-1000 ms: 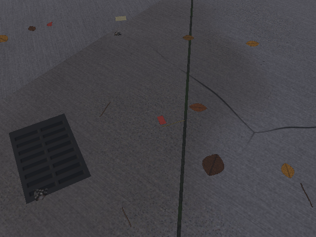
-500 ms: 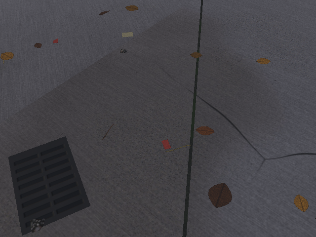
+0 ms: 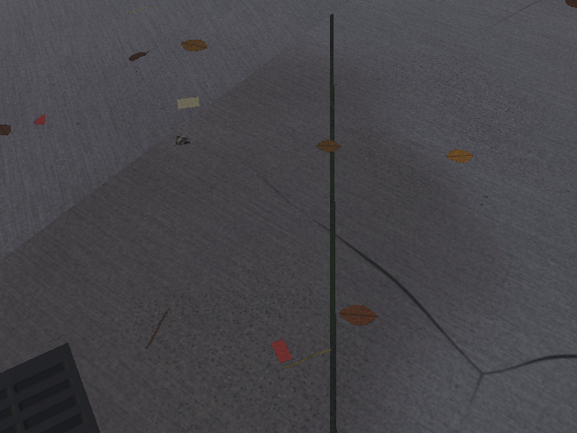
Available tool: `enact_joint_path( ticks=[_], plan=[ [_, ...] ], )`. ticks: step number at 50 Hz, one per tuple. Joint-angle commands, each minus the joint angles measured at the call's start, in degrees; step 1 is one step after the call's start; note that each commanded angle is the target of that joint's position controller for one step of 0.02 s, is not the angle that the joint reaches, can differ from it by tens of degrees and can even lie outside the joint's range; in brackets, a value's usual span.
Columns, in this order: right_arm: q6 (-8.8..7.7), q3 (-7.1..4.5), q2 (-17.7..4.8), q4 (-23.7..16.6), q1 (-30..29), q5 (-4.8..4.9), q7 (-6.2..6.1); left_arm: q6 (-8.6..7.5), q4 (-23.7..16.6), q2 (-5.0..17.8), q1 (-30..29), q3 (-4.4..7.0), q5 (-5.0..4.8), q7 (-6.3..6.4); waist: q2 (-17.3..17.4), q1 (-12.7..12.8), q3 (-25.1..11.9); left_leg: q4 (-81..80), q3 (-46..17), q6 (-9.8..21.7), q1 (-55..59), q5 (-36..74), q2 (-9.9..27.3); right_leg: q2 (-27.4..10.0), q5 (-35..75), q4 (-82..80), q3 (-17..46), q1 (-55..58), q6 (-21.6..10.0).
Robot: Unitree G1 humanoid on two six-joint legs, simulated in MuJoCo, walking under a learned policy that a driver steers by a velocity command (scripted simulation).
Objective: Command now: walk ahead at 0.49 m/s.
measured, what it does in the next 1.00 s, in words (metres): walks ahead: right foot, then left foot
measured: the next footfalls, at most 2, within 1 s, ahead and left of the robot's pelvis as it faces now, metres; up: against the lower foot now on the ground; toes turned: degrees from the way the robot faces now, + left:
right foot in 0.30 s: +0.34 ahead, -0.17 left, +0.00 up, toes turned -2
left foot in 0.72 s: +0.46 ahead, +0.06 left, +0.00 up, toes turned +3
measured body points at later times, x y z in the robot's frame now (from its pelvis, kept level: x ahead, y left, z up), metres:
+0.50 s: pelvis +0.26 -0.08 +0.00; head +0.29 -0.10 +0.45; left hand +0.33 +0.18 -0.12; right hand +0.34 -0.35 -0.15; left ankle +0.25 +0.08 -0.67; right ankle +0.30 -0.16 -0.74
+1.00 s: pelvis +0.34 -0.06 -0.01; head +0.36 -0.05 +0.44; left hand +0.37 +0.19 -0.16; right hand +0.44 -0.30 -0.15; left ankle +0.38 +0.06 -0.74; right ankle +0.30 -0.16 -0.74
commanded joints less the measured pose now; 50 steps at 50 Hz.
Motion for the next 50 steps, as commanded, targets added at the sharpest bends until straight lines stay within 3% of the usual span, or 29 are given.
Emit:
enact_joint_path(
  ticks=[1,5,10,12,13,14,15,16,17,18,19,20,22,24,27,30,34,35,36,37,38,39,40,43,50],
  plan=[
    [-0.79,-1.30,-7.96,-3.23,-1.89,0.19,-1.22,0.00,-2.48,2.54,1.05,0.74,0.55,0.20,4.01,2.32,3.24,-10.96,-11.92,9.64,-4.82,4.39,16.24,-1.90,9.38,-8.91,0.20,-1.52,1.30],
    [-0.11,-1.52,-9.29,-2.22,2.55,1.05,-1.92,-0.57,-4.76,1.69,-7.78,0.37,-0.04,-0.59,4.51,-0.91,3.55,-10.26,-9.32,7.39,0.06,4.74,15.51,0.90,16.18,-23.93,-2.15,0.64,1.77],
    [1.16,-1.90,-9.78,-0.42,6.35,1.44,-2.12,-1.20,-7.64,2.37,-14.29,0.10,-0.70,-2.41,5.29,-2.63,5.25,-5.87,-10.28,6.65,9.15,4.38,19.09,2.44,10.40,-31.98,-2.41,0.36,0.46],
    [1.74,-2.27,-10.55,-0.41,5.58,1.51,-2.25,-1.71,-7.83,3.67,-12.49,0.51,-0.70,-2.95,6.19,-0.88,4.19,-2.54,-10.83,5.72,11.25,8.67,20.25,3.58,5.85,-34.24,-3.11,4.43,-1.15],
    [2.01,-2.36,-10.98,-0.72,4.27,1.46,-2.26,-1.92,-7.07,4.88,-8.88,1.15,-0.64,-2.99,6.84,1.51,2.18,1.58,-10.01,4.89,11.08,16.75,19.61,5.20,4.46,-35.37,-4.50,10.27,-2.18],
    [2.32,-2.01,-10.10,-1.08,3.29,1.15,-2.22,-2.04,-4.52,7.14,-0.64,2.50,-0.56,-2.77,6.23,5.55,-2.62,11.22,-7.52,3.54,9.50,25.90,16.60,7.16,4.40,-36.42,-5.95,21.04,-3.72],
    [2.29,-0.97,-7.86,-2.50,2.89,0.24,-2.27,-2.17,-1.98,11.74,10.64,3.98,0.30,-2.32,2.43,9.65,-11.14,28.00,-4.24,0.97,0.22,21.67,12.69,0.17,10.32,-34.62,1.53,38.33,-7.34],
    [1.08,1.23,-0.64,-2.70,10.14,-0.01,-1.76,-1.66,-0.71,17.68,16.38,5.31,1.35,-2.30,-12.38,7.59,-19.66,51.40,-1.26,-4.09,-24.14,-6.28,2.13,-14.46,13.92,-37.30,25.73,61.34,-17.09],
    [-0.40,0.47,-4.26,-1.30,10.12,0.82,-1.54,-1.47,-0.50,12.34,17.33,3.86,1.36,-2.40,-10.62,8.35,-23.34,59.73,-11.20,-3.85,-29.30,-26.08,1.32,-16.53,19.34,-43.04,35.84,61.59,-18.14],
    [-0.87,-0.91,-9.11,-2.71,5.08,2.28,-1.60,-1.53,-1.56,9.29,11.30,2.69,1.08,-2.38,-6.97,6.80,-14.93,62.49,-11.55,-3.13,-31.86,-23.58,4.41,-14.49,27.03,-42.24,25.30,53.35,-14.88],
    [-0.58,-1.02,-9.17,-3.49,1.58,2.18,-2.01,-1.37,-2.92,6.95,4.87,1.76,0.72,-2.48,-2.36,4.56,-10.31,60.26,-9.18,-3.40,-30.27,-19.50,7.59,-11.65,34.06,-42.68,15.97,44.63,-12.92],
    [0.10,-1.29,-8.27,-3.72,0.13,1.41,-2.54,-1.36,-3.27,5.39,1.49,1.23,0.64,-2.77,-0.03,2.94,-6.89,56.14,-8.09,-3.87,-27.88,-16.52,9.41,-9.28,36.90,-44.26,10.75,37.57,-11.47],
    [2.02,-1.38,-5.61,-3.06,2.25,0.86,-2.97,-1.50,-2.21,3.52,-0.22,0.67,1.56,-3.06,-2.11,-0.13,-5.15,50.44,-7.05,-4.35,-20.10,-12.13,10.77,-5.44,39.79,-47.35,4.52,29.00,-10.02],
    [2.88,-1.12,-3.44,-2.82,3.31,0.68,-3.21,-1.67,-0.87,4.39,0.14,0.70,2.19,-2.62,-2.25,-1.53,-4.93,44.66,-6.43,-5.07,-17.59,-8.71,10.17,-4.21,45.39,-48.24,0.76,26.32,-10.74],
    [3.40,-0.91,-3.20,-4.31,-1.72,0.15,-3.55,-0.96,0.06,5.87,-0.67,0.82,1.93,-1.36,-2.87,-1.09,-5.35,31.82,-5.82,-5.68,-15.27,-2.83,9.99,-2.98,45.47,-48.20,-2.68,25.75,-10.17],
    [4.20,-1.03,-3.92,-4.95,-5.96,0.33,-3.55,-0.01,1.75,7.11,1.38,1.00,1.52,-0.75,-3.15,0.80,-5.75,24.47,-5.49,-5.87,-12.54,1.31,9.31,-3.53,38.51,-48.47,-2.17,26.88,-9.98],
    [4.59,-1.57,-4.95,-4.91,-8.04,0.00,-3.58,1.10,3.33,5.97,0.70,0.69,0.67,-0.51,-2.52,0.60,-3.37,15.52,-5.28,-4.28,-8.81,1.05,8.74,-3.99,22.85,-46.68,0.59,26.51,-9.44],
    [4.44,-1.79,-5.22,-4.40,-7.42,-0.37,-3.62,1.30,3.69,5.26,0.82,0.49,0.07,-0.45,-1.50,-0.04,-3.23,10.43,-4.88,-3.34,-5.71,4.84,8.33,-2.31,17.08,-44.90,0.66,26.17,-7.81],
    [4.35,-2.27,-6.91,-3.96,-6.73,-0.84,-3.78,1.30,4.35,4.21,3.07,0.21,0.19,-0.42,0.94,0.47,-3.54,7.84,-6.93,-2.37,-1.82,13.67,10.32,0.05,10.68,-42.81,0.48,25.37,-5.44],
    [4.49,-2.81,-9.57,-3.91,-6.53,-0.78,-4.10,1.15,4.90,3.36,6.77,0.09,1.32,-0.48,5.47,3.36,-4.66,9.49,-9.68,-0.82,3.07,22.79,13.62,4.05,2.07,-40.06,-1.44,22.58,-3.25],
    [4.90,-2.86,-9.52,-3.52,-8.09,-0.13,-4.24,1.31,6.30,1.87,11.41,0.01,1.54,-0.35,11.31,6.27,-4.69,10.18,-11.41,2.18,4.22,20.23,15.22,7.38,-6.42,-40.39,-3.85,19.96,-1.40],
    [5.08,-2.38,-6.29,-3.38,-9.45,0.45,-3.88,1.97,6.37,1.69,9.67,-0.20,1.48,0.15,11.21,4.97,-3.36,8.63,-11.75,2.19,-0.03,10.78,14.22,7.68,-7.38,-40.70,-5.12,22.30,-0.20],
    [5.11,-2.08,-4.67,-3.49,-10.76,0.49,-3.62,2.77,6.06,2.86,6.92,0.05,1.24,0.52,9.35,4.14,-1.24,7.72,-11.12,0.98,-3.05,6.10,12.58,7.62,-7.07,-40.75,-5.28,22.87,0.19],
    [4.42,-2.26,-5.32,-2.69,-11.17,0.25,-3.48,4.17,6.49,3.14,5.78,0.22,1.32,1.00,7.02,3.61,-1.01,9.00,-9.14,-0.40,-3.15,8.04,10.67,6.76,-4.30,-40.76,-4.47,24.08,0.15],
    [4.67,-2.38,-5.13,-0.39,-10.72,0.65,-3.77,4.14,8.52,2.21,5.90,0.27,0.87,0.88,3.57,2.57,-2.59,12.06,-7.78,0.17,0.41,15.64,9.68,6.04,1.93,-39.48,-4.31,25.88,0.62]
  ],
)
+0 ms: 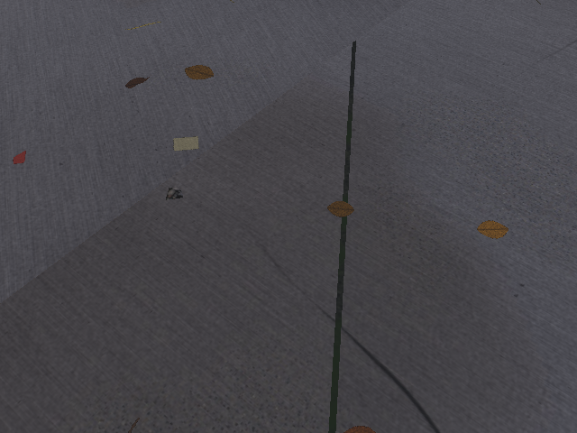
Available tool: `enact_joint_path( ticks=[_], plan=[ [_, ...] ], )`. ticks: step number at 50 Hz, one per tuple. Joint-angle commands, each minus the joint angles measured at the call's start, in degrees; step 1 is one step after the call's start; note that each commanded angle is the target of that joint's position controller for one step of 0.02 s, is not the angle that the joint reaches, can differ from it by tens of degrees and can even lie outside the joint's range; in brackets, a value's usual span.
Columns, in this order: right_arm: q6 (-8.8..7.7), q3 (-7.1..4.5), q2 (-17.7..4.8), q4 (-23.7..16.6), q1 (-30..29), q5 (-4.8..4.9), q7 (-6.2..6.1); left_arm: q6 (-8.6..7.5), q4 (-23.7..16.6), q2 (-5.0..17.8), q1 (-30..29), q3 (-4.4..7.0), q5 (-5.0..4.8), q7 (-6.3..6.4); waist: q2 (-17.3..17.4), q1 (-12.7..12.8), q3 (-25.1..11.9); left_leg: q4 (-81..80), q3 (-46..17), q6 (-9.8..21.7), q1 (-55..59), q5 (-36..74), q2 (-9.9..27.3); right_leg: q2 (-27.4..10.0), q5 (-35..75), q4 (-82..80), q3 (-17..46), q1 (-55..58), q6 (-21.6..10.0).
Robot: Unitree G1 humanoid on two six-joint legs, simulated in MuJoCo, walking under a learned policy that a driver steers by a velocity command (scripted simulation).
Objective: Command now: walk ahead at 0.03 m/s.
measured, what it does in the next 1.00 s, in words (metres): walks ahead: right foot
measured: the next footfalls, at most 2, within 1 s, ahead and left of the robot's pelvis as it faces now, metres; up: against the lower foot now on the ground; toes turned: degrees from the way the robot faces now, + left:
right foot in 0.84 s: +0.46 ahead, -0.12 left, +0.00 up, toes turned -8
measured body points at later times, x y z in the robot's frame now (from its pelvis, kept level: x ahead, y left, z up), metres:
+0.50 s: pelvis +0.12 +0.04 +0.01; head +0.13 +0.05 +0.46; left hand +0.18 +0.29 -0.14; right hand +0.12 -0.21 -0.14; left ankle +0.08 +0.11 -0.74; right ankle +0.09 -0.11 -0.64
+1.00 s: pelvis +0.37 -0.04 +0.00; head +0.40 -0.05 +0.45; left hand +0.51 +0.20 -0.13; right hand +0.42 -0.32 -0.13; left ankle +0.34 +0.12 -0.64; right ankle +0.42 -0.11 -0.74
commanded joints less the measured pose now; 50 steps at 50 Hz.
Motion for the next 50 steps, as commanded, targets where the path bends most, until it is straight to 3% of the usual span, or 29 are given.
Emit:
enact_joint_path(
  ticks=[1,3,6,9,11,12,14,15,16,17,18,19,20,21,22,23,25,30,37,40,41,42,43,44,45,46,47,48,50],
  plan=[
    [-0.18,-1.26,-6.50,-1.33,0.19,0.13,-0.23,-0.11,-0.35,4.51,3.43,0.89,-0.09,0.21,1.23,-0.11,-3.96,-2.01,-3.96,4.42,9.14,20.00,3.90,-2.29,10.96,-3.56,2.02,-3.91,-0.70],
    [0.26,-1.50,-6.51,-0.02,1.52,0.60,-0.21,0.18,0.97,4.21,5.33,1.00,-0.41,0.25,0.88,-0.03,-3.50,-2.11,-2.77,4.77,8.32,3.34,2.26,-1.22,-1.92,-3.58,0.99,-4.64,-1.54],
    [-0.44,-1.87,-6.96,-0.26,1.51,1.30,-0.19,-0.75,0.18,4.80,5.18,1.24,-1.39,0.51,-0.42,-0.30,4.46,-3.42,-4.24,6.07,0.10,-23.63,1.89,-3.29,-18.64,-4.31,4.44,-9.82,-5.01],
    [-3.18,-1.56,-5.22,-1.29,-0.40,1.61,0.67,-3.32,0.75,5.77,9.48,1.51,-1.85,0.28,-2.12,1.16,7.15,0.55,-3.77,6.46,-6.82,-20.05,1.54,-7.23,-18.39,-5.68,10.66,-6.15,-8.22],
    [-4.87,-1.07,-3.31,-3.22,-3.74,1.54,1.75,-4.42,1.92,8.99,13.53,2.47,-2.15,-0.10,-8.85,2.21,6.82,10.32,1.90,5.06,-15.15,-9.99,-0.87,-15.64,-12.48,-10.96,22.25,3.03,-12.20],
    [-5.40,-0.97,-3.36,-3.93,-4.73,1.46,2.17,-4.79,1.89,9.70,13.30,2.73,-2.06,-0.27,-9.68,1.85,7.44,12.50,2.85,5.19,-18.36,-6.67,-0.23,-19.50,-5.21,-10.97,26.05,5.99,-13.60],
    [-5.84,-0.95,-3.44,-4.12,-4.35,1.44,2.75,-5.07,1.36,8.79,12.88,2.58,-1.90,-0.66,-7.77,1.04,6.60,12.48,2.89,5.80,-18.35,-8.82,0.58,-20.56,6.97,-8.36,24.76,8.00,-13.22],
    [-5.75,-1.02,-3.29,-3.31,-1.52,1.67,2.96,-4.84,0.64,8.81,10.92,2.53,-1.98,-0.89,-7.37,-0.86,5.89,8.93,3.56,6.22,-12.90,-9.62,0.24,-19.27,9.14,-6.94,21.60,5.37,-11.90],
    [-5.53,-1.64,-4.08,-1.04,5.23,1.96,3.00,-4.56,-0.87,8.91,6.37,2.38,-1.94,-1.10,-6.58,-5.02,4.11,2.74,4.10,7.25,0.97,-7.26,-1.19,-15.52,13.52,-3.96,15.92,-2.45,-9.22],
    [-5.28,-3.36,-8.09,1.84,14.05,1.73,2.84,-4.60,-2.74,8.59,2.11,2.19,-1.81,-1.23,-1.98,-9.14,1.36,-2.66,-2.70,9.22,15.18,-4.44,1.28,-9.52,21.82,6.97,8.86,-11.57,-5.60],
    [-5.12,-5.56,-15.82,3.92,23.00,1.72,2.84,-5.39,-5.14,5.04,1.32,1.33,-1.64,-1.11,13.88,-10.96,-2.46,-11.19,-25.42,15.82,28.77,-3.60,12.90,0.33,16.62,30.18,-1.13,-25.92,-0.05],
    [-5.26,-3.88,-12.23,4.01,24.64,0.81,3.21,-6.27,-5.84,4.29,0.91,1.11,-1.76,-1.08,16.05,-10.13,-5.22,-17.86,-41.39,19.46,32.84,2.40,21.72,2.23,-10.39,43.50,5.29,-35.02,-0.37],
    [-5.57,-2.16,-7.78,2.84,19.22,0.27,3.06,-6.70,-6.25,6.00,-0.20,1.76,-2.92,-1.55,8.59,-6.96,-1.30,-15.80,-35.86,17.31,29.22,4.52,21.82,-1.44,-9.64,49.59,9.12,-38.77,-2.29],
    [-5.57,-1.35,-5.93,1.23,14.77,0.18,3.11,-6.54,-5.83,5.69,0.24,1.81,-3.50,-1.87,4.87,-4.70,-0.11,-15.87,-27.28,15.06,25.57,6.89,19.39,-3.98,-4.63,49.42,8.52,-38.24,-3.50],
    [-5.48,-0.76,-5.32,0.41,12.15,0.34,3.28,-6.25,-5.47,5.28,0.27,2.08,-3.13,-1.82,2.00,-3.16,1.74,-17.14,-20.60,13.28,22.24,9.32,16.83,-5.97,-0.20,45.75,7.51,-37.70,-3.80],
    [-5.37,-0.26,-4.64,0.24,11.35,0.16,3.29,-5.77,-5.48,5.75,0.17,2.73,-2.38,-1.64,2.15,-2.14,2.03,-17.81,-15.46,10.91,19.63,12.77,14.60,-7.62,3.37,41.55,6.81,-34.83,-3.99],
    [-4.70,0.10,-4.66,0.84,12.92,-0.24,2.78,-4.69,-5.39,4.57,0.27,3.01,-2.13,-1.75,4.03,-1.34,2.25,-19.79,-10.06,9.86,16.54,16.03,11.80,-7.75,6.55,37.00,4.62,-31.53,-2.80],
    [-4.28,-0.36,-8.46,0.83,14.81,-0.66,0.92,-3.99,-10.03,2.47,-11.85,2.23,-1.59,-1.90,3.91,-2.86,5.01,-23.50,-4.73,9.90,13.59,17.14,10.74,-6.62,17.30,17.96,2.42,-32.19,-0.20],
    [-4.20,-1.36,-9.04,2.24,17.74,0.09,0.61,-3.87,-13.86,3.68,-20.91,1.44,-2.26,-4.48,3.60,-3.93,6.75,-22.63,2.37,8.20,22.32,19.44,14.69,-4.74,19.81,6.38,1.78,-30.37,-4.36],
    [-3.46,-2.12,-11.47,0.98,15.40,-0.17,0.33,-3.96,-13.98,6.77,-16.30,2.85,-1.96,-5.29,6.34,0.11,0.74,-11.04,5.66,6.34,25.71,47.38,15.09,0.04,13.04,6.81,-2.30,-19.41,-7.49],
    [-2.88,-2.16,-11.78,0.33,14.13,-0.36,0.18,-3.80,-11.99,8.88,-8.45,4.17,-1.95,-5.29,6.78,4.36,-3.66,-0.58,7.58,5.07,24.34,54.29,13.60,2.68,12.77,5.71,-3.83,-9.84,-8.78],
    [-2.73,-1.86,-11.66,-0.79,13.68,-0.61,0.02,-3.42,-9.48,12.03,0.96,5.90,-2.00,-4.87,5.51,8.32,-8.50,13.34,8.56,3.16,15.33,50.05,11.48,2.28,13.23,4.90,-0.44,5.21,-10.70],
    [-3.82,-0.29,-7.03,-3.14,17.24,-1.22,0.72,-3.09,-8.85,18.10,9.30,7.41,-1.18,-4.01,-6.94,7.39,-16.85,37.40,8.54,-0.43,-7.74,22.06,4.18,-12.39,6.54,2.98,25.80,27.72,-19.03],
    [-6.34,1.05,-3.97,-3.56,17.86,-0.31,1.84,-3.09,-8.74,17.06,9.51,6.49,-1.25,-4.00,-12.22,5.20,-23.58,51.27,-1.47,-0.86,-20.46,-18.03,-4.28,-21.48,-2.92,-10.80,52.55,34.62,-24.88],
    [-8.15,-0.35,-8.88,-5.42,11.41,1.86,2.40,-3.59,-8.98,13.21,6.76,5.43,-1.13,-3.97,-9.01,6.18,-16.88,54.30,-7.01,1.23,-26.80,-15.37,-0.25,-18.75,-4.17,-12.72,46.65,30.09,-20.66],
    [-8.89,-0.65,-10.64,-7.13,7.04,2.58,2.20,-4.07,-10.32,10.92,2.15,4.71,-1.16,-3.92,-5.00,4.77,-10.42,51.34,-5.95,2.40,-27.19,-10.27,2.60,-16.63,0.14,-13.22,37.60,21.07,-18.16],
    [-8.87,-1.13,-10.84,-7.15,5.71,1.76,1.54,-4.46,-11.60,9.07,-2.50,3.95,-0.97,-4.20,0.91,1.91,-6.36,46.03,-5.48,2.37,-23.67,-6.60,4.92,-14.14,6.40,-14.40,31.06,10.93,-16.66],
    [-8.03,-1.86,-11.12,-7.10,6.15,0.66,0.86,-4.66,-12.54,7.47,-5.33,3.30,-0.48,-4.27,1.87,-0.54,-4.50,41.79,-5.46,2.23,-19.11,-4.42,6.86,-11.71,10.43,-15.67,26.10,3.77,-15.20],
    [-6.31,-2.04,-9.49,-8.05,7.92,-0.04,0.42,-4.68,-13.19,8.51,-5.93,3.36,-0.57,-3.87,-0.74,-2.83,-3.19,36.47,-5.46,0.69,-14.69,-4.55,7.89,-10.29,13.01,-17.48,23.45,-3.83,-15.97]
  ],
)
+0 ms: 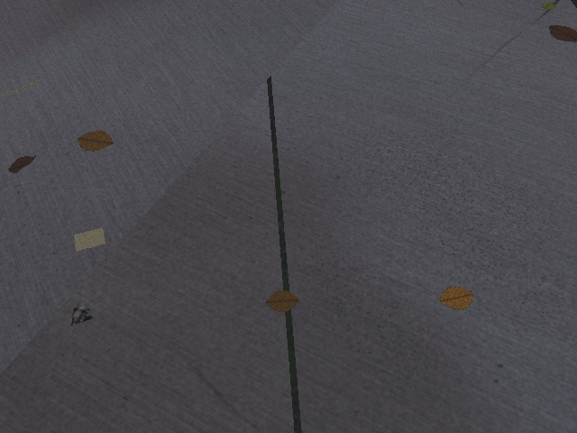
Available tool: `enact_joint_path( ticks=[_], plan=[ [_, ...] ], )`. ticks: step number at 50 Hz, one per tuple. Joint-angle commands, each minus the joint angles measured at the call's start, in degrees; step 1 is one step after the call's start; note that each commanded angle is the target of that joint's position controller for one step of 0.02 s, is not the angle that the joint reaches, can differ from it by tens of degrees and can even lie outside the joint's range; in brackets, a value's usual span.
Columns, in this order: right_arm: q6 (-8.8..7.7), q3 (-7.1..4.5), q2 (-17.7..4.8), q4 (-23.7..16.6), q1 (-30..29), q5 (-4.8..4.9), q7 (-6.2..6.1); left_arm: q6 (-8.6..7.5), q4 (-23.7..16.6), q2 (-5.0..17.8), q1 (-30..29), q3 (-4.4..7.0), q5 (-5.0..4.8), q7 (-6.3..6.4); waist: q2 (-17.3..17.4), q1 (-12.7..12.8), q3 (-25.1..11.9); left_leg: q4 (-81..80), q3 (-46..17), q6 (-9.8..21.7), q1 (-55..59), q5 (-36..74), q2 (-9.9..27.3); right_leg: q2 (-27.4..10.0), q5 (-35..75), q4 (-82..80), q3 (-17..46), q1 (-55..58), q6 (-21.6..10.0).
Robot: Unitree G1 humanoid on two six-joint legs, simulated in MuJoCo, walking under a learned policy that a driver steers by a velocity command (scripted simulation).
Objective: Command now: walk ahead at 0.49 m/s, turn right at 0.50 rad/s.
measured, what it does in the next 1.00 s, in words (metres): walks ahead: left foot, then right foot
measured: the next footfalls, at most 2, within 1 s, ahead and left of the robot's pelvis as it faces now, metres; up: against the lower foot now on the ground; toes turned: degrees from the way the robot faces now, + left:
left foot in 0.36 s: +0.41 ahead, +0.13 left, +0.00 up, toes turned -5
right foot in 0.86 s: +0.43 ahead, -0.09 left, +0.00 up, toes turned +15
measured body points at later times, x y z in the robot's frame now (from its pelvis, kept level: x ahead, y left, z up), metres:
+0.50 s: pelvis +0.27 +0.05 +0.00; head +0.31 +0.06 +0.45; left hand +0.33 +0.32 -0.14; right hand +0.42 -0.21 -0.11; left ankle +0.37 +0.13 -0.73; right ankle +0.15 -0.07 -0.64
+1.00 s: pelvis +0.34 +0.01 +0.01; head +0.38 -0.01 +0.46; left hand +0.42 +0.31 -0.08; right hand +0.54 -0.25 -0.11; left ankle +0.31 +0.13 -0.65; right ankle +0.39 -0.10 -0.73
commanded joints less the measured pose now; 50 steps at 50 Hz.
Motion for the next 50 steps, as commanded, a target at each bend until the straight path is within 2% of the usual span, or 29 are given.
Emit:
enact_joint_path(
  ticks=[1,4,8,10,13,16,17,18,19,20,21,22,23,24,25,28,31,34,36,39,41,42,43,44,45,46,47,48,50],
  plan=[
    [0.80,-2.01,-5.67,-3.65,3.07,-1.07,-0.96,-1.26,-4.80,6.87,-2.14,1.01,-0.13,0.74,-2.30,-2.82,-4.07,-6.09,-1.91,-1.50,-5.56,3.10,3.68,-15.22,1.84,-15.52,19.16,2.82,-11.10],
    [1.50,-2.15,-5.37,-6.64,-4.38,-1.64,-1.52,-1.38,-4.24,9.04,2.66,1.48,-0.13,2.19,-3.18,-0.68,-1.74,-18.41,-0.83,-3.73,-9.21,13.46,2.44,-13.71,2.93,-16.56,16.63,1.75,-10.16],
    [0.85,-1.28,-3.21,-8.43,-11.38,-1.26,-0.51,-1.07,-2.64,8.08,7.39,1.11,-0.59,2.94,-5.10,2.60,-1.70,-34.12,0.34,-3.33,-5.79,27.15,-0.09,-11.76,3.16,-15.39,12.99,3.75,-6.76],
    [0.58,-0.99,-3.26,-9.41,-14.42,-0.72,0.16,-1.04,-1.66,8.13,9.37,1.03,-0.67,2.94,-5.32,4.00,-1.06,-37.24,0.48,-2.92,-5.36,28.56,-0.62,-12.94,1.73,-14.77,13.96,6.26,-6.49],
    [0.02,-0.79,-4.39,-11.61,-18.85,-0.39,1.20,-0.60,-0.26,8.21,12.46,1.00,-0.67,3.04,-4.71,5.50,0.02,-40.69,0.20,-1.69,-10.06,23.94,-0.92,-16.09,4.64,-10.91,16.69,15.27,-6.78],
    [-0.71,-0.82,-5.52,-11.65,-16.42,-0.97,2.11,0.54,0.10,8.94,11.97,1.11,0.17,3.66,-6.27,3.70,-1.67,-43.66,2.44,1.02,-6.65,18.46,-3.09,-17.02,24.18,-3.74,15.00,21.30,-4.44],
    [-0.90,-1.26,-6.54,-10.53,-12.33,-1.16,2.20,0.76,-0.26,9.23,10.76,1.08,0.29,3.74,-6.94,1.44,-4.48,-44.80,3.93,2.41,-0.48,19.09,-4.97,-15.74,34.59,0.88,13.50,21.70,-3.17],
    [-1.09,-1.97,-8.13,-8.48,-5.37,-1.50,2.25,0.82,-0.81,8.95,9.47,0.78,0.43,3.74,-6.36,-2.23,-9.10,-46.45,4.22,4.33,9.47,26.29,-5.36,-12.84,40.62,8.74,11.00,20.40,-1.27],
    [-1.10,-2.51,-11.22,-6.76,3.58,-2.47,2.16,0.51,-2.42,7.78,8.37,0.10,1.25,3.79,-2.28,-5.43,-17.12,-42.27,-4.42,8.36,26.05,45.56,2.82,-9.77,29.04,22.56,8.80,10.99,1.08],
    [-0.10,-2.87,-14.08,-5.86,7.06,-2.53,2.33,-0.34,-0.68,2.48,18.25,-1.51,1.61,3.05,13.15,-2.52,-25.70,-39.48,-22.51,19.53,47.61,63.85,17.28,-1.43,-14.37,44.40,4.49,-8.63,6.06],
    [0.97,-2.08,-9.99,-5.10,8.80,-0.73,2.62,-0.83,0.34,6.24,19.44,-1.12,1.01,2.52,11.35,-3.73,-29.44,-43.06,-30.90,21.13,49.87,57.13,18.82,-1.88,-29.58,50.55,7.96,-14.86,6.73],
    [1.68,-1.66,-8.82,-6.65,3.51,-0.01,2.49,-0.83,-1.60,9.79,12.98,-0.21,0.03,2.53,6.53,-3.92,-21.05,-44.63,-25.56,17.90,42.47,50.63,15.58,-5.04,-26.43,52.27,8.52,-18.27,7.17],
    [2.35,-1.41,-8.25,-8.40,-1.44,-0.28,2.21,-0.46,-3.46,9.91,6.80,-0.12,-0.05,3.05,1.25,-3.40,-14.90,-46.20,-20.41,15.52,33.87,48.17,12.63,-6.70,-23.12,50.16,6.79,-18.85,7.65],
    [2.80,-1.32,-8.42,-9.11,-3.58,-0.57,2.07,0.17,-4.37,9.63,3.73,0.22,0.42,3.71,-1.51,-2.60,-10.32,-48.21,-17.75,14.97,26.01,47.34,10.84,-7.43,-21.25,47.53,5.83,-18.64,8.17],
    [3.05,-1.55,-9.11,-9.10,-3.69,-0.89,1.87,0.94,-5.25,9.11,3.86,0.49,0.84,4.31,-0.59,-0.92,-9.50,-49.72,-16.67,14.32,21.10,45.29,9.26,-8.37,-19.34,44.39,6.02,-15.66,8.13],
    [4.09,-2.24,-10.11,-9.73,-4.14,-1.38,1.50,2.33,-5.65,6.11,6.26,0.21,0.52,5.38,4.41,1.28,-9.84,-51.55,-13.52,13.57,14.18,42.42,6.00,-7.26,-17.79,34.50,4.85,-10.61,8.80],
    [5.45,-3.12,-11.76,-10.52,-3.24,-0.65,0.26,3.19,-6.57,6.60,3.89,0.55,0.64,5.97,5.14,0.82,-12.04,-52.20,-14.91,12.98,12.36,32.47,5.47,-6.25,-12.84,28.09,5.16,-9.39,9.69],
    [6.77,-3.26,-11.48,-11.36,-3.21,-0.02,-0.75,3.91,-7.98,6.63,-0.44,0.66,0.46,6.03,5.97,-0.26,-10.49,-53.63,-17.34,10.79,9.53,13.91,3.69,-5.34,-8.65,22.52,6.06,-8.51,9.78],
    [7.37,-3.35,-11.31,-11.63,-2.70,-0.05,-1.21,3.70,-9.04,6.59,-2.97,0.60,0.32,5.88,7.18,-1.04,-8.72,-53.96,-19.45,10.17,8.76,6.73,3.01,-4.70,-8.30,18.52,6.53,-7.86,9.72],
    [8.17,-3.58,-11.34,-12.22,-1.85,-0.16,-1.60,2.42,-9.92,7.24,-3.94,0.67,-0.12,5.28,8.48,-1.36,-8.33,-51.94,-23.17,9.83,11.13,9.29,3.05,-3.71,-10.02,11.79,6.89,-5.27,9.35],
    [8.74,-3.49,-11.05,-13.26,-3.18,0.31,-1.79,1.49,-9.27,7.74,-0.86,0.97,-0.46,4.67,8.43,0.84,-8.78,-48.82,-24.60,8.36,11.95,13.93,1.87,-3.79,-5.96,1.61,6.15,0.61,8.27],
    [9.02,-3.14,-10.00,-13.69,-2.93,0.61,-1.90,1.21,-8.75,8.86,1.02,1.40,-0.37,4.48,7.52,1.67,-9.02,-46.14,-23.59,6.38,10.25,13.07,-0.17,-5.93,-1.26,-4.46,6.17,5.91,7.27],
    [9.21,-2.27,-7.09,-14.08,-0.81,0.37,-1.90,1.32,-9.01,12.23,2.36,2.14,0.73,4.74,0.83,0.62,-11.49,-37.41,-19.21,3.39,4.47,1.72,-3.78,-16.10,1.76,-6.04,13.40,13.66,3.67],
    [8.70,-2.06,-5.25,-15.94,1.65,0.61,-1.64,2.33,-9.63,16.71,-0.09,3.07,2.50,4.89,-15.99,-3.11,-9.44,-26.56,-7.29,0.17,-7.62,-15.18,-13.47,-27.36,14.97,-7.30,26.91,16.02,-5.12],
    [7.98,-3.46,-10.87,-15.35,1.60,-0.44,-1.37,2.28,-10.81,13.40,-1.09,2.52,3.40,4.73,-14.73,-1.62,-9.63,-12.97,-6.29,-2.40,-9.96,-17.74,-9.88,-31.39,19.88,-7.68,30.14,13.21,-9.80],
    [8.20,-4.57,-13.40,-14.28,2.48,-0.06,-1.18,2.17,-12.04,10.47,-3.40,1.69,2.84,4.83,-9.92,-2.28,-9.17,-7.28,-6.41,-3.34,-9.34,-14.10,-8.48,-28.38,19.70,-6.59,24.47,12.02,-8.54],
    [9.09,-4.78,-12.68,-13.10,3.52,0.06,-1.44,2.23,-12.53,9.09,-5.66,1.34,1.92,4.79,-7.50,-3.11,-7.94,-4.38,-5.33,-4.54,-9.46,-10.86,-7.80,-24.32,17.90,-5.69,18.70,11.19,-5.87],
    [9.93,-4.67,-11.70,-12.81,3.82,-0.20,-1.69,2.34,-12.75,8.39,-6.42,1.05,1.05,4.85,-7.38,-2.81,-7.09,-1.26,-4.73,-5.60,-10.47,-7.88,-7.36,-22.40,16.48,-5.43,15.45,11.05,-4.63],
    [10.71,-3.93,-9.04,-14.05,2.67,0.27,-1.36,2.87,-12.50,8.62,-5.84,0.85,1.09,5.12,-8.52,-2.09,-5.36,0.28,-2.18,-7.05,-10.24,-4.55,-6.76,-20.05,16.89,-6.41,10.11,9.03,-4.93]
  ],
)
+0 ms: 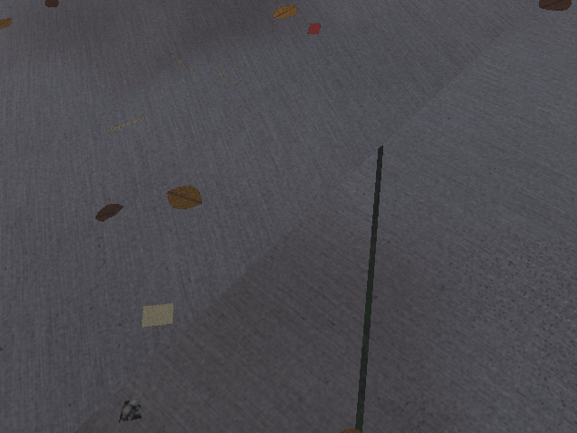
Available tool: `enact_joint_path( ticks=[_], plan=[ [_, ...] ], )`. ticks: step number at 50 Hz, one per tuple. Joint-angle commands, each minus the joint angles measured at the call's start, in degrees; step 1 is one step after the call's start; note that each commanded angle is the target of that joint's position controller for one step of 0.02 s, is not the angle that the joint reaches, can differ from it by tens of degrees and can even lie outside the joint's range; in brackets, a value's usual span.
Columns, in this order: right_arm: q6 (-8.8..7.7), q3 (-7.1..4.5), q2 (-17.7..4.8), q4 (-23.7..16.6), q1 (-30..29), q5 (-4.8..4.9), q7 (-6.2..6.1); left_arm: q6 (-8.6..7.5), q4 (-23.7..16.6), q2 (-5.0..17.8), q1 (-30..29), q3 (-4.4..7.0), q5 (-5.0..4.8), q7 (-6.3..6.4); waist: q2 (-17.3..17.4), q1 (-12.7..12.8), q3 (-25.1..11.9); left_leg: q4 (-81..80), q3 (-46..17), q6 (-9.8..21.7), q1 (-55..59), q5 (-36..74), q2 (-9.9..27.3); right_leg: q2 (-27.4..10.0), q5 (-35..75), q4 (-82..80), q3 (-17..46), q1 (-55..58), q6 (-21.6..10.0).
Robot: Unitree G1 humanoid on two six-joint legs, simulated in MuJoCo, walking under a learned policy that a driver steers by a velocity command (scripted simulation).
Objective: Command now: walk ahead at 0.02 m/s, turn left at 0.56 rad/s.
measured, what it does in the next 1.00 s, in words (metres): walks ahead, turning left: left foot, then right foot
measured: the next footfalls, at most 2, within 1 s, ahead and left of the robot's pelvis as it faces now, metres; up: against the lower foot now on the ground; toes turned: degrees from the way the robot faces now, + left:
left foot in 0.30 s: +0.02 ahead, +0.15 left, +0.00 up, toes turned +13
right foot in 0.80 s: +0.18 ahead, -0.04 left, +0.00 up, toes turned +22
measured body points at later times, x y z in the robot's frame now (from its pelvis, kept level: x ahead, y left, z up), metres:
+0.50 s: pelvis +0.00 +0.05 +0.00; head +0.02 +0.09 +0.45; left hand +0.04 +0.38 -0.12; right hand +0.22 -0.17 -0.07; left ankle -0.02 +0.14 -0.74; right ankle +0.04 -0.10 -0.66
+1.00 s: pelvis +0.15 +0.06 +0.00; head +0.17 +0.04 +0.45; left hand +0.09 +0.33 -0.10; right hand +0.38 -0.14 -0.11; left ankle +0.12 +0.21 -0.67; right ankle +0.14 -0.05 -0.74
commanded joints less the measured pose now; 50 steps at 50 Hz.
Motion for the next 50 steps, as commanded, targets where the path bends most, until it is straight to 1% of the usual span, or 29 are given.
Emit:
enact_joint_path(
  ticks=[1,3,7,11,13,14,15,16,17,18,19,20,21,22,23,24,28,34,36,38,39,40,41,42,43,44,46,48,50],
  plan=[
    [0.57,-0.99,-3.11,-3.94,1.60,0.52,0.12,-0.03,-4.03,7.89,-2.15,1.69,-0.12,0.58,-11.34,-0.27,-2.73,4.97,2.17,-2.53,-6.06,3.49,3.62,-12.81,20.68,-7.30,7.12,8.09,-10.61],
    [0.37,-0.48,-2.18,-6.15,-1.67,0.63,0.41,0.53,-3.47,8.72,0.45,2.05,0.00,1.08,-12.35,1.80,-3.40,-0.61,3.08,-3.28,-6.80,4.43,5.06,-14.06,21.19,-7.40,6.43,12.04,-11.80],
    [0.25,0.21,-1.25,-8.57,-3.14,0.26,1.62,0.95,-3.81,11.62,0.13,3.17,-0.44,0.79,-13.06,2.51,-5.40,-11.42,5.92,-2.39,1.23,4.11,7.29,-16.11,21.88,-6.99,3.21,11.43,-12.26],
    [0.93,-0.41,-2.45,-9.80,-2.77,0.32,2.62,0.77,-3.63,12.94,-0.01,3.82,-1.58,-0.31,-13.79,2.18,-5.00,-21.22,8.80,0.48,7.79,4.61,6.68,-17.74,20.26,-5.12,1.72,10.38,-11.22],
    [1.11,-0.82,-2.21,-9.23,0.04,0.35,3.13,0.72,-3.40,13.06,-1.16,3.97,-2.71,-0.49,-13.13,-0.09,-5.09,-32.02,10.41,3.26,13.89,11.19,5.46,-17.28,18.24,-1.00,-0.19,8.94,-8.46],
    [1.08,-1.39,-3.03,-8.25,2.55,0.21,2.91,0.62,-2.51,11.56,0.54,3.65,-2.91,-0.61,-11.10,-0.84,-5.73,-37.86,10.06,5.08,20.12,16.73,4.10,-15.55,14.62,3.34,-2.54,5.87,-5.45],
    [0.92,-2.70,-6.89,-7.98,5.08,0.27,2.19,0.53,-1.80,8.88,3.42,2.99,-1.55,-0.98,-1.78,-0.68,-7.17,-40.57,1.29,7.87,30.39,31.35,9.43,-11.55,3.74,14.12,-7.64,-3.32,-0.40],
    [0.68,-3.69,-13.53,-9.90,5.17,-0.33,1.21,0.49,-4.85,4.74,2.53,1.34,1.86,-1.38,16.73,1.11,-7.01,-38.37,-19.67,16.83,37.24,55.38,25.19,-3.55,-27.95,32.41,-9.64,-21.07,5.13],
    [-0.76,-3.20,-12.29,-10.41,6.88,-2.32,2.01,0.14,-6.59,7.93,-2.66,2.26,0.46,-0.91,11.52,-4.05,-11.43,-40.93,-23.67,25.23,32.84,51.35,28.96,-0.80,-29.40,42.02,-0.02,-23.78,5.32],
    [-1.85,-2.70,-10.89,-10.02,4.62,-2.51,2.32,0.38,-6.75,9.78,-4.33,2.88,-1.20,-0.53,7.23,-3.12,-8.25,-42.35,-18.96,22.92,30.01,43.25,25.20,-1.78,-24.49,44.77,2.01,-24.49,4.45],
    [-2.31,-2.32,-9.21,-9.96,0.98,-1.47,2.02,0.69,-6.03,10.18,-3.66,3.25,-1.33,-0.08,5.22,-1.20,-5.74,-42.56,-14.99,19.07,27.82,37.09,21.37,-2.55,-18.90,43.45,2.78,-24.86,3.79],
    [-2.18,-1.59,-7.20,-10.38,-1.50,-0.51,1.65,1.04,-5.05,10.28,-2.90,3.48,-0.77,0.46,3.98,-0.24,-5.10,-42.50,-13.09,16.69,26.22,34.33,19.28,-3.00,-15.45,42.04,3.27,-24.18,3.85],
    [-1.99,-1.21,-6.46,-10.30,-1.81,0.09,1.32,1.07,-4.81,10.47,-0.99,3.67,-0.32,0.37,4.26,0.75,-5.91,-43.75,-12.00,16.07,24.14,27.52,17.50,-2.58,-11.80,41.19,2.80,-21.98,3.95],
    [-1.99,-0.97,-5.98,-10.32,-1.01,0.04,1.08,0.75,-4.79,10.14,-0.20,3.68,-0.40,-0.14,4.83,0.89,-6.58,-45.57,-12.69,15.97,23.57,16.92,16.33,-2.07,-8.52,40.13,2.38,-20.89,3.78],
    [-2.21,-0.80,-5.50,-10.34,-0.22,-0.09,0.92,0.35,-4.97,9.56,-0.33,3.56,-0.78,-0.63,5.23,0.45,-6.39,-47.57,-14.00,16.15,23.87,6.08,15.75,-1.89,-6.09,37.55,2.35,-21.36,3.56],
    [-2.56,-0.61,-5.24,-10.29,0.22,-0.26,0.78,-0.05,-5.06,9.28,-0.76,3.42,-1.19,-1.00,6.04,0.07,-5.48,-49.30,-15.19,16.23,24.51,-0.07,15.93,-1.76,-4.55,34.08,2.12,-22.24,3.41],
    [-3.93,-0.58,-5.97,-8.49,2.99,-0.56,0.52,-2.17,-5.59,7.62,-4.10,2.49,-1.23,-2.22,6.41,-2.03,-2.99,-50.73,-15.24,15.88,25.53,1.16,16.45,-1.58,-1.01,19.11,1.96,-19.55,3.14],
    [-4.69,-0.60,-7.62,-6.63,5.28,-0.04,1.79,-4.23,-6.47,7.54,-5.61,1.83,-2.20,-3.65,5.14,-3.68,0.21,-50.42,-17.07,16.59,20.89,-2.17,17.41,-0.84,-2.99,8.90,0.32,-12.08,0.96],
    [-4.61,-0.36,-7.35,-6.24,5.50,0.17,2.15,-4.83,-6.63,7.55,-4.81,1.67,-2.54,-3.93,4.69,-3.03,0.57,-49.48,-17.96,16.35,19.89,-2.77,17.44,-0.58,-2.98,6.13,-0.17,-8.87,-0.40],
    [-4.31,0.21,-6.04,-6.09,4.81,0.19,2.33,-5.34,-5.37,7.25,-0.79,1.69,-2.38,-3.94,3.53,-0.29,-0.38,-46.52,-16.75,14.73,16.85,-2.38,15.33,0.41,0.19,1.37,-1.50,-0.33,-1.63],
    [-4.28,0.78,-4.44,-6.12,4.57,-0.06,2.37,-5.47,-4.45,7.55,2.58,1.88,-2.13,-3.70,3.05,1.44,-1.53,-43.56,-15.55,13.38,14.31,-1.37,13.51,-0.12,-0.06,0.71,-0.89,5.34,-2.19],
    [-4.49,1.72,-1.53,-6.65,3.33,-0.38,2.35,-5.63,-3.44,9.07,8.33,2.26,-1.72,-3.24,0.60,4.04,-3.53,-36.02,-12.19,10.90,9.13,-0.45,10.65,-4.80,-2.27,-0.42,4.25,13.08,-3.89],
    [-5.36,2.68,2.12,-8.30,3.69,-0.42,2.31,-5.50,-2.63,14.01,13.00,3.29,-1.05,-2.83,-11.01,4.07,-5.09,-20.16,-2.17,6.94,-3.26,-1.01,3.31,-13.68,-11.96,-5.44,19.29,22.97,-8.88],
    [-6.34,1.94,-1.51,-10.33,1.50,0.49,1.77,-5.26,-1.28,16.53,17.97,4.33,-1.00,-3.39,-18.71,6.20,-4.35,-5.37,1.18,4.87,-14.49,-8.87,2.21,-22.36,-22.73,-12.27,37.79,24.94,-15.88],
    [-6.89,0.79,-5.09,-9.81,1.19,1.10,1.80,-5.39,-1.61,12.88,16.61,3.10,-1.46,-3.50,-13.21,5.50,-0.46,1.33,-1.22,5.18,-19.21,-6.60,5.26,-22.01,-27.06,-12.71,37.53,23.34,-16.10],
    [-7.03,0.76,-4.86,-9.09,1.08,1.00,2.12,-5.27,-2.34,10.69,14.54,2.32,-1.45,-3.41,-11.26,4.41,1.17,3.38,-0.56,5.34,-20.41,-1.34,7.03,-19.19,-25.30,-12.75,32.24,22.02,-14.26],
    [-7.16,0.84,-3.39,-8.74,-0.08,-0.01,2.57,-4.95,-3.24,9.13,11.00,1.48,-0.97,-3.29,-9.02,2.92,2.28,1.10,0.62,5.07,-19.14,6.54,9.68,-15.75,-14.50,-14.16,24.42,17.91,-12.43],
    [-7.03,1.14,-1.57,-8.55,-0.47,-0.26,3.00,-4.83,-3.49,8.75,9.98,1.12,-0.89,-3.12,-9.45,2.16,2.30,-2.13,2.46,3.91,-15.06,11.78,10.40,-12.81,-4.32,-16.15,17.67,13.69,-11.74],
    [-6.92,1.52,-0.44,-8.81,-2.26,-0.46,2.95,-4.73,-2.80,9.06,10.61,1.09,-1.20,-2.82,-8.56,2.46,2.13,-7.50,3.97,2.49,-13.61,16.12,10.33,-11.41,4.58,-16.90,12.65,12.71,-11.73]
  ],
)
Keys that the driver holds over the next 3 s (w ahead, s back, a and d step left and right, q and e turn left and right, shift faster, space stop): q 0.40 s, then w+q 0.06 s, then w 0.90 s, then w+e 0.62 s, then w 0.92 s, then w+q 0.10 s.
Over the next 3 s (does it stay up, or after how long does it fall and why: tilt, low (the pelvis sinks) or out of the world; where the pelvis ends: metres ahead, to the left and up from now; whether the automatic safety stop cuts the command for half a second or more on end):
stays up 1.24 0.28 -0.05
